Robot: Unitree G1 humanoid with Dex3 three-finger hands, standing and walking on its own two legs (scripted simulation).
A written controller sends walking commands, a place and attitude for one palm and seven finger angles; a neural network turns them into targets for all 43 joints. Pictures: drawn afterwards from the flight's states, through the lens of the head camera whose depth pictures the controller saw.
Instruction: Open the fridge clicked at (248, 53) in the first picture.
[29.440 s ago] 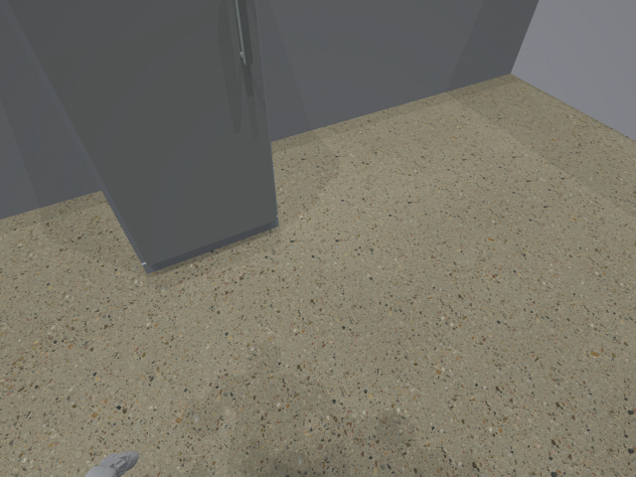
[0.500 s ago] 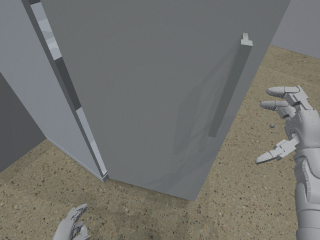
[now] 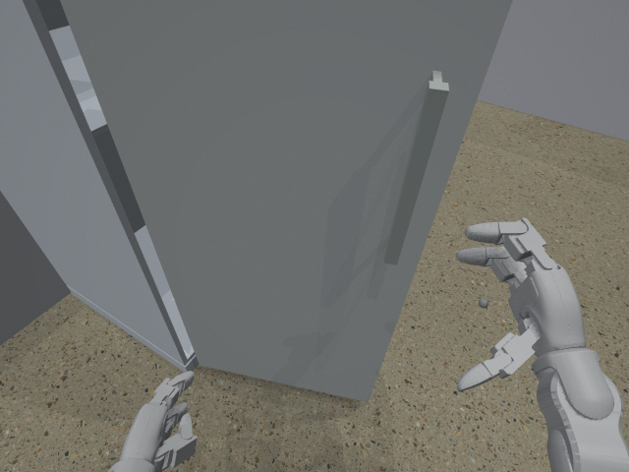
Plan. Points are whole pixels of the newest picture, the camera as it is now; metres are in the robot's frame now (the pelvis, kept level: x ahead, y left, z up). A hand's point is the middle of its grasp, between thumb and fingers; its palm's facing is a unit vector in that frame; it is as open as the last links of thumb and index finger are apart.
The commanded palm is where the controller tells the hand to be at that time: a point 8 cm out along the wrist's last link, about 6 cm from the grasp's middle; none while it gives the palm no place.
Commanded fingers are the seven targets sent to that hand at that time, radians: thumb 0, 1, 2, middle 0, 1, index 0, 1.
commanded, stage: slip the hand off the handle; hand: right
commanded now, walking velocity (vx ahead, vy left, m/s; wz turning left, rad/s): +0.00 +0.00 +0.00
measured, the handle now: (410, 181) +0.45 -0.12 +0.16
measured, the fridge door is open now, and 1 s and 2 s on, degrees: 70 70 70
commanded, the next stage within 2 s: draw the hand back to the body in 0.10 s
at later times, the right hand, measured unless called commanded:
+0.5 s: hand (504, 294) +0.27 -0.19 +0.16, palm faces +0.36 +0.93 -0.04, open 14.7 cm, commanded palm +0.21 -0.23 +0.17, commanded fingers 0.00 0.55 -0.20 0.25 1.15 0.25 1.15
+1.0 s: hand (559, 331) +0.23 -0.23 +0.16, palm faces +0.43 +0.84 -0.34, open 13.0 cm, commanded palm +0.18 -0.26 +0.18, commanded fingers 0.00 -0.17 -0.55 0.22 0.73 0.22 0.73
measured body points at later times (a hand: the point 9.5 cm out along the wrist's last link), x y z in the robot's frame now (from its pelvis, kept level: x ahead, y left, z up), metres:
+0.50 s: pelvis +0.02 +0.02 +0.01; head -0.01 +0.05 +0.46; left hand +0.22 +0.23 -0.06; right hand +0.24 -0.23 +0.17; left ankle +0.02 +0.11 -0.72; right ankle +0.04 -0.10 -0.72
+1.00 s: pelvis +0.03 +0.03 +0.02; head +0.01 +0.05 +0.47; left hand +0.23 +0.24 -0.06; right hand +0.20 -0.27 +0.18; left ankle +0.02 +0.11 -0.72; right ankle +0.04 -0.10 -0.72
